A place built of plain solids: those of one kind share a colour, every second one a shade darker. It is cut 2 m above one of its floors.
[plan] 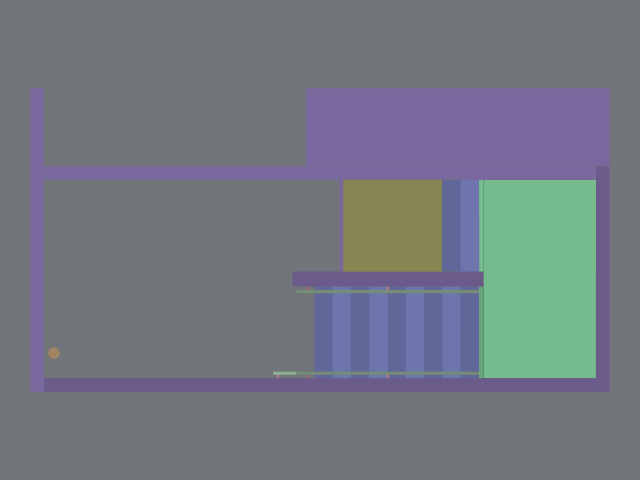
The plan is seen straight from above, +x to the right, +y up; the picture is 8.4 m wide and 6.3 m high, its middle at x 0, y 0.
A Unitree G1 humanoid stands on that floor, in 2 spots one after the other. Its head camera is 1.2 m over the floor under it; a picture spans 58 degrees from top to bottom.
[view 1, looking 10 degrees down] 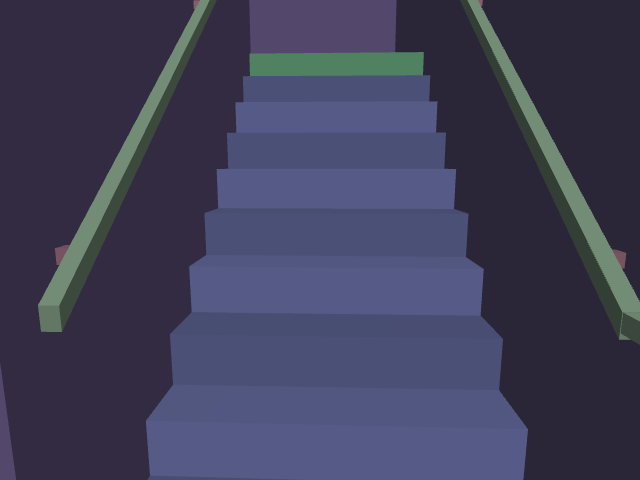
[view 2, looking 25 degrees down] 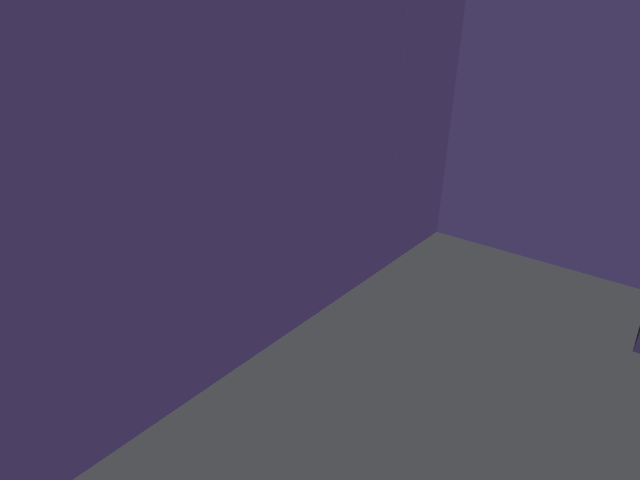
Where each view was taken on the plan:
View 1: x -1.07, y -1.21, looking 2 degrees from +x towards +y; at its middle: tread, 1.99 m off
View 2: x -2.33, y -0.34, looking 40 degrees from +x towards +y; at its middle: wall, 1.94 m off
